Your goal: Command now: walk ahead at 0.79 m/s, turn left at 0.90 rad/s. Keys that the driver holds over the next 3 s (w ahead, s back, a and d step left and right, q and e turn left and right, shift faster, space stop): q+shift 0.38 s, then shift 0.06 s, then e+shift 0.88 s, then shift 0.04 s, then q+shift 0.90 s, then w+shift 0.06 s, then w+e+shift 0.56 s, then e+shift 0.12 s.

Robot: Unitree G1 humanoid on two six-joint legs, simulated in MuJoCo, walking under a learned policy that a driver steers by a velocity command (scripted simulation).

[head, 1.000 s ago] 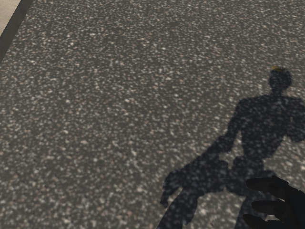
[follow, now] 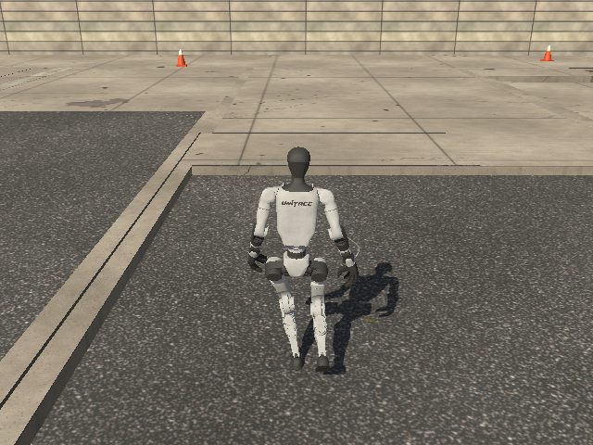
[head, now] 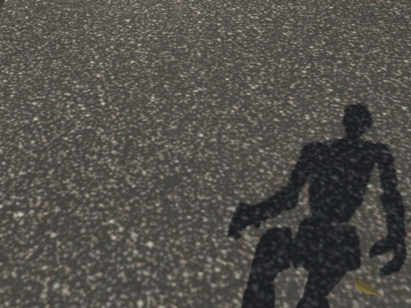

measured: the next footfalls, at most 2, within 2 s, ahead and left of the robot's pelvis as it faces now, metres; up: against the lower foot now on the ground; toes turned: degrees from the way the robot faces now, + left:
right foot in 0.30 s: +0.46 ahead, -0.09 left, +0.00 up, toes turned +23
left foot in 0.66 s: +0.28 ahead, +0.06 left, +0.00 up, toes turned +22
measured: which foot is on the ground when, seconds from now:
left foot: down 0.00-0.28, up 0.30-0.64, down 0.66-1.00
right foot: up 0.00-0.28, down 0.30-0.66, up 0.68-0.98, down 1.00-1.00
